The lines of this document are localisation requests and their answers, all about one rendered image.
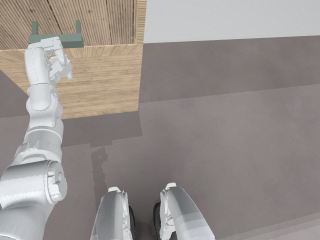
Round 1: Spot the left robot forearm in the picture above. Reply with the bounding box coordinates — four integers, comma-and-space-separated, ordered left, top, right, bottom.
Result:
0, 83, 64, 207

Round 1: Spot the left robot hand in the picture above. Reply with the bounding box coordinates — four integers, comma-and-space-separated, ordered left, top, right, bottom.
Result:
24, 36, 73, 87

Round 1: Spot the left robot upper arm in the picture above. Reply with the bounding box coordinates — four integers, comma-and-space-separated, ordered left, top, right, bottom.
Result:
0, 159, 68, 240

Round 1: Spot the drawer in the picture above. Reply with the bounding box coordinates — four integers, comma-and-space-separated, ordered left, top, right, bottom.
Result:
0, 0, 137, 50

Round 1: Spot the cabinet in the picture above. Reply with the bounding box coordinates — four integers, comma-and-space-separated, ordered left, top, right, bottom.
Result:
0, 0, 147, 120

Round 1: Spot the robot right thigh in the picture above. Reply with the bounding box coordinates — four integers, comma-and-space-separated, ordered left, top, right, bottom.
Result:
160, 186, 215, 240

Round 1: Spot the robot right foot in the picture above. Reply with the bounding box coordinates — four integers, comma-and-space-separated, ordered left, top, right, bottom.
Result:
153, 202, 171, 240

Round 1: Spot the handle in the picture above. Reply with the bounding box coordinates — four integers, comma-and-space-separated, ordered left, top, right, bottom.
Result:
28, 20, 84, 49

